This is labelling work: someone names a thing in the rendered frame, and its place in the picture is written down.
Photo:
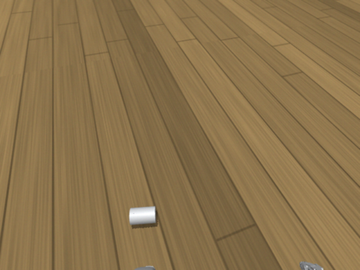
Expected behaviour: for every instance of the can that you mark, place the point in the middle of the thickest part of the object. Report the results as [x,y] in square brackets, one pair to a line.
[142,215]

